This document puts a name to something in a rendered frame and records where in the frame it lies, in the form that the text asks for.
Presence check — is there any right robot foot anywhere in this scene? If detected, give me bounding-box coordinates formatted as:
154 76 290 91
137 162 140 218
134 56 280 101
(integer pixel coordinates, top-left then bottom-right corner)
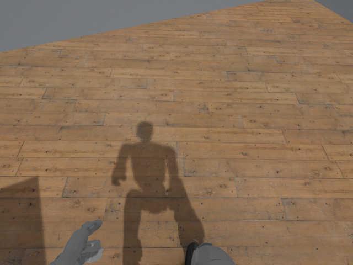
185 242 199 265

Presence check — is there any left robot hand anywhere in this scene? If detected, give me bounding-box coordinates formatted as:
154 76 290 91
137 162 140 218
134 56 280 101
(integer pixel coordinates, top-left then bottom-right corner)
63 220 103 265

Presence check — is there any right robot thigh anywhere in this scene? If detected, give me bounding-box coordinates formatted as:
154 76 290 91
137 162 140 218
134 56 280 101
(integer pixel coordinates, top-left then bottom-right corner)
192 245 236 265

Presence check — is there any left robot forearm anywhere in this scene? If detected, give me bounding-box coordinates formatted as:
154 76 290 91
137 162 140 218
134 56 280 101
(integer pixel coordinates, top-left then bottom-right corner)
49 250 81 265

